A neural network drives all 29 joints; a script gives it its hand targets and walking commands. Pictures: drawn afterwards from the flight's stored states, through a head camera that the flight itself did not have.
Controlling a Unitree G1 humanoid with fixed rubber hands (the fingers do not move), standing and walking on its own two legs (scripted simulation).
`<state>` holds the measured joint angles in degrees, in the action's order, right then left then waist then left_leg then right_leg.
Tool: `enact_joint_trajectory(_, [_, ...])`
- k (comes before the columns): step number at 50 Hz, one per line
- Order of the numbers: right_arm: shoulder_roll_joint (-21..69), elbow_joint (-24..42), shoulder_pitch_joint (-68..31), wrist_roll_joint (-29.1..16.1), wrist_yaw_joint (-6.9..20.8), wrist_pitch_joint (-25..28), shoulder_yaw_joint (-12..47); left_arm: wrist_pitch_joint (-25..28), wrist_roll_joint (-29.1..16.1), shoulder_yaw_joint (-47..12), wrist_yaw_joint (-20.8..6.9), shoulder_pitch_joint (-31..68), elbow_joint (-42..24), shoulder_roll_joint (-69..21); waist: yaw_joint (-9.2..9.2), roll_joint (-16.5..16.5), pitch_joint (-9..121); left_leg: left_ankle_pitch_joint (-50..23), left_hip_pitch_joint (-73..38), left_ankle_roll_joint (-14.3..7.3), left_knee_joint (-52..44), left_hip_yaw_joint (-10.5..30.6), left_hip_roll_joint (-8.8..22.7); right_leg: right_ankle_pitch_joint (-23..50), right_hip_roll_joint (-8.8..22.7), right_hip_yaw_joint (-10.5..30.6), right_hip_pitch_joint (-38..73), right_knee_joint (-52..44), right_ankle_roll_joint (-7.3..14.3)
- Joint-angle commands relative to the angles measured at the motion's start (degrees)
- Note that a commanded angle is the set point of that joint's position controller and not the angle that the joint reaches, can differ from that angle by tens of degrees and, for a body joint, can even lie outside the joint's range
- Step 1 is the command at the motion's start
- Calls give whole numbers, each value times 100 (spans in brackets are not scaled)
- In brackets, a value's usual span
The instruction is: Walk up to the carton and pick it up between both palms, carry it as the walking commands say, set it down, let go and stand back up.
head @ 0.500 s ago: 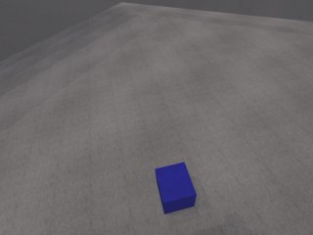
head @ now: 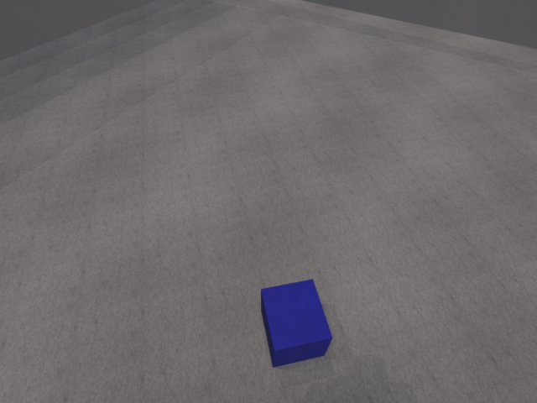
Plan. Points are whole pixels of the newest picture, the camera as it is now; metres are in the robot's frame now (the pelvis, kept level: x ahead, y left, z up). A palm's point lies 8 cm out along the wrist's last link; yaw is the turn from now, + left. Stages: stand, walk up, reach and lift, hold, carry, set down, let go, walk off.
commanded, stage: walk up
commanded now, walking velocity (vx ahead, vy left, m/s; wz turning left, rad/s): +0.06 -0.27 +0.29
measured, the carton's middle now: (293, 322) +0.51 -0.09 -0.68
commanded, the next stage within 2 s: stand in 1.00 s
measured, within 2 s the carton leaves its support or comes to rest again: neither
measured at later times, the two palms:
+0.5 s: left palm out of the picture +0.00 +0.09 -0.13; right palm out of the picture +0.13 -0.40 -0.13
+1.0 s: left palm out of the picture +0.10 +0.11 -0.15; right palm (485, 377) +0.20 -0.35 -0.14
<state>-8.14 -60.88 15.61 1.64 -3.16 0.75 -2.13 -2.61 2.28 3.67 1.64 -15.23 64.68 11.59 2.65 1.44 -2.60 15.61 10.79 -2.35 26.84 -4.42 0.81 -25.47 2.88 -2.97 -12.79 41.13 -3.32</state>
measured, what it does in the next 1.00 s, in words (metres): walks ahead: right foot, then left foot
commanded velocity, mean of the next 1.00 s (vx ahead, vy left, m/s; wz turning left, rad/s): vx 0.11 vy -0.09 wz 0.08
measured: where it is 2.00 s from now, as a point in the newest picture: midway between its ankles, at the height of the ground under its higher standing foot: outside the picture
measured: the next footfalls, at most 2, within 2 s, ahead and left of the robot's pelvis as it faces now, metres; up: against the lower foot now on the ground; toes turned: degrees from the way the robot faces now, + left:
right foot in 0.34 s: +0.10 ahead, -0.27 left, +0.00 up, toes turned +5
left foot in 0.74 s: +0.18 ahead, -0.03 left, +0.00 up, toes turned -10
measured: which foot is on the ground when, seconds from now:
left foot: down 0.00-0.32, up 0.34-0.72, down 0.74-1.00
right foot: up 0.00-0.32, down 0.34-1.00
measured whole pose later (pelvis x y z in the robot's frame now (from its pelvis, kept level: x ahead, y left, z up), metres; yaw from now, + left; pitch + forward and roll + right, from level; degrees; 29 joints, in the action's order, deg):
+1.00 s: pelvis +0.13 -0.12 +0.00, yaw +4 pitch -1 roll +1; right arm -9.8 -59.3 11.1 0.0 -2.2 0.2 -1.3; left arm 0.2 0.4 1.4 2.2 -16.5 61.2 10.3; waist -0.9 1.7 -3.3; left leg 9.7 13.0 -3.2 23.7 -5.6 -2.0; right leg -19.6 3.9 -2.1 -1.2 22.1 -2.6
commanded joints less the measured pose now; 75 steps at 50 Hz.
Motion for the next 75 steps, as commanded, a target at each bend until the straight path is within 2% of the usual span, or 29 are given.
enact_joint_trajectory(1, [-1467, -307, 1550, 109, -212, -127, -447, -121, 141, 153, -98, 558, -609, 162, 308, -518, -233, -1809, -641, -784, -1084, 2844, 2503, 215, 188, 573, -2377, 2077, 38])
enact_joint_trajectory(4, [-999, -198, 927, 130, -146, -90, -317, -65, 54, 275, -196, 387, -812, 287, -12, -1069, -1, -1578, -184, -537, -1142, 1848, 1794, 898, 162, 481, -1932, 2002, 68])
enact_joint_trajectory(8, [-1216, -179, 1190, 193, -95, -22, -344, -141, -41, 236, -269, 567, -1092, 265, 37, -1284, -130, -1733, 32, -559, -1237, 1601, 1777, 970, 95, 302, -1758, 1255, -27])
enact_joint_trajectory(11, [-1457, -143, 1211, 189, -67, -28, -446, -115, -121, 174, -352, 834, -1403, 333, 108, -1531, -133, -26, 342, -503, -1556, 1579, 1756, 1025, 189, 328, -1376, 387, 0])
enact_joint_trajectory(13, [-1521, -26, 844, 96, 21, -46, -471, -25, -128, 116, -421, 607, -1534, 288, -107, -1737, 0, 1472, 1150, -357, -1644, 1310, 1552, 832, 53, 79, -349, -389, 64])
enact_joint_trajectory(14, [-1493, 58, 507, 59, 70, -47, -443, 39, -155, 116, -394, 83, -1431, 291, -372, -1667, 46, 1925, 1694, -334, -1395, 1139, 1373, 801, -100, -232, 489, -752, 95])
enact_joint_trajectory(16, [-1323, 136, 413, 63, 118, -23, -363, 188, -127, 229, -239, -1098, -940, 579, -800, -503, 275, 2445, 2570, -236, -56, 754, 747, 420, -341, -460, 2028, -1289, 101])
enact_joint_trajectory(17, [-958, 290, 308, 115, 171, -7, -269, 311, -109, 268, -171, -1800, -733, 881, -1057, 792, 265, 2374, 2990, -119, 1944, 226, 197, -594, 583, 583, 2142, -2169, 140])
enact_joint_trajectory(18, [-291, 623, 324, 145, 234, 4, -113, 380, -101, 253, -114, -1745, -785, 1276, -736, 1757, 341, 2479, 3453, -29, 3456, 215, 22, -1734, 2079, 2494, 1728, -3079, 502])
enact_joint_trajectory(19, [-370, 860, 244, 84, 263, 53, -168, 374, -129, 290, -74, -1430, -705, 1455, -531, 1776, -23, 1925, 3607, -43, 3971, 602, 266, -3042, 2396, 3720, 598, -4105, 1015])
enact_joint_trajectory(20, [-672, 928, 64, 107, 329, 81, -231, 376, -156, 232, -65, -841, -772, 1097, -246, 1228, -506, 1112, 3432, 23, 4062, 625, 591, -2876, 2083, 3287, -51, -4105, 1034])
enact_joint_trajectory(23, [-734, 431, 660, 44, 460, 56, -311, 576, -93, 88, -85, -322, -908, 486, 125, 423, -502, -231, 2511, 210, 3754, 456, 687, 657, 1116, 1410, -194, -3428, 929])
enact_joint_trajectory(29, [-473, 828, -526, 16, 445, -118, -203, 836, -28, -12, -40, -1480, -483, 333, -340, 630, -417, -395, 2432, 411, 2136, 349, 426, 2884, 1450, 1110, 854, -3115, 1069])
enact_joint_trajectory(31, [-337, 726, -423, -184, 348, -145, -144, 786, -112, -133, 3, -1114, -522, 173, -104, 861, -296, -114, 1221, 306, 1318, 312, 18, 6249, 1024, 339, 577, -2238, 891])
enact_joint_trajectory(32, [-350, 686, -373, -208, 306, -147, -141, 750, -114, -101, 1, -1180, -479, 307, -190, 1073, -19, -114, 968, 224, 1261, 137, -223, 6758, 951, 258, 740, -2058, 956])
enact_joint_trajectory(36, [-448, 683, -333, -149, 195, -89, -108, 542, -210, -118, 38, -1260, -521, 336, -164, 707, 136, -1323, -100, 9, -407, 238, -38, 5367, 988, 350, 645, -1605, 786])
enact_joint_trajectory(38, [-1081, 623, -7, -12, 162, 48, -179, 512, -313, -205, 59, -1636, -621, 77, -337, -346, 735, -4936, -1694, -187, -40, 1084, 1225, 2315, 587, 284, -197, -1325, 355])
enact_joint_trajectory(39, [-953, 587, -59, -159, 175, 34, -94, 409, -376, -224, 101, -1767, -525, -27, -318, -943, 963, -5231, -1613, -627, -38, 1281, 1521, 739, 336, 142, -113, -1362, 299])
enact_joint_trajectory(40, [-784, 526, -110, -192, 167, 0, -45, 343, -328, -163, 122, -1626, -454, 144, -304, -963, 845, -4401, -1270, -625, -250, 1287, 1418, 437, 249, 110, 59, -1464, 294])
enact_joint_trajectory(44, [-733, 438, -378, -168, 62, -68, 1, 292, -174, -168, 28, -1213, -350, 223, -435, -377, 118, -2531, -571, -132, -589, 793, 639, 1621, 384, 171, 368, -2103, 161])
enact_joint_trajectory(50, [-708, 209, -122, -169, 81, -12, -20, 246, -183, -165, 75, -914, -220, 222, -421, -137, 105, -2450, -606, -54, -641, 714, 576, 1750, 422, 144, 591, -2243, 183])
enact_joint_trajectory(53, [-646, 145, -98, -159, 115, -10, -20, 217, -182, -204, 102, -822, -120, 155, -369, -135, -157, -1317, -322, -7, -913, 825, 532, 1382, 359, 151, 628, -2365, 235])
enact_joint_trajectory(60, [-618, -70, 181, -149, 111, 14, -24, 269, -196, -245, 107, -717, -35, 196, -317, -102, -116, -1660, -469, 0, -776, 700, 470, 1515, 443, 198, 553, -2448, 284])
enact_joint_trajectory(61, [-956, 3964, -3642, -688, 167, -185, 510, 227, -385, -644, 126, 3254, -3646, 846, -125, 432, 453, 31, 792, -90, 67, 922, 175, 364, -36, 677, -1601, -1568, 455])
enact_joint_trajectory(62, [-994, 2467, -3271, -701, 115, -690, 576, -268, -490, -541, 153, 3322, -3265, 1059, -438, -117, 387, 1131, 832, 209, 407, 513, 277, -371, -20, 270, -2190, -1391, 593])
enact_joint_trajectory(64, [-1201, 2487, -1922, -471, 194, -1457, 372, -1321, -387, -336, 159, 2063, -3005, 932, -339, -171, 582, 476, 47, 150, 519, 314, 58, -390, -102, -121, -2538, -1255, 514])
enact_joint_trajectory(68, [-1015, 2427, -771, -342, 294, -3131, 117, -3166, -481, -155, 84, 509, -2832, 497, -423, -243, 1398, -1632, -446, 18, 795, 645, -10, 927, -205, 493, -2719, -974, 877])
enact_joint_trajectory(71, [-691, 2742, -436, -81, 428, -3309, 12, -3203, -243, 21, -42, 349, -3201, 444, -563, -250, 1710, -3134, -742, -50, 943, 784, -120, 1882, -403, 710, -2421, -905, 813])
enact_joint_trajectory(75, [-403, 3538, -965, 202, 449, -2885, -172, -2690, -92, 81, -294, 1007, -3754, 367, -452, -113, 1470, -2508, -341, -77, 1215, 772, -188, 1598, -382, 670, -2895, -762, 688])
